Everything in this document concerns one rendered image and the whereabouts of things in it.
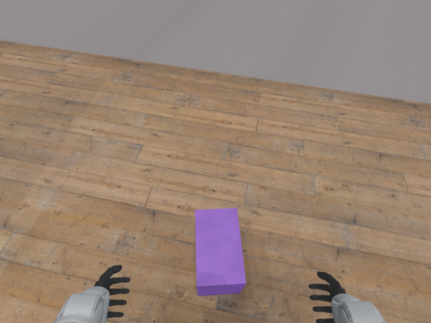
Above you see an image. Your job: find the left robot forearm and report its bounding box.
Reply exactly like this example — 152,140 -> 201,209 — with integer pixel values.
53,286 -> 110,323

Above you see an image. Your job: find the right robot forearm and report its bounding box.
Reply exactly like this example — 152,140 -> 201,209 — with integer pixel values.
331,293 -> 386,323

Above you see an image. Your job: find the left robot hand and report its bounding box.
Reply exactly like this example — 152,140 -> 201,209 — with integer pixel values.
94,265 -> 130,318

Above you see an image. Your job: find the right robot hand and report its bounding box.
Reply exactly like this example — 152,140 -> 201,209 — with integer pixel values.
309,272 -> 346,323

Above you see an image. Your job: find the carton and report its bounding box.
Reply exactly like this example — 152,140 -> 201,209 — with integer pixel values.
195,208 -> 246,296

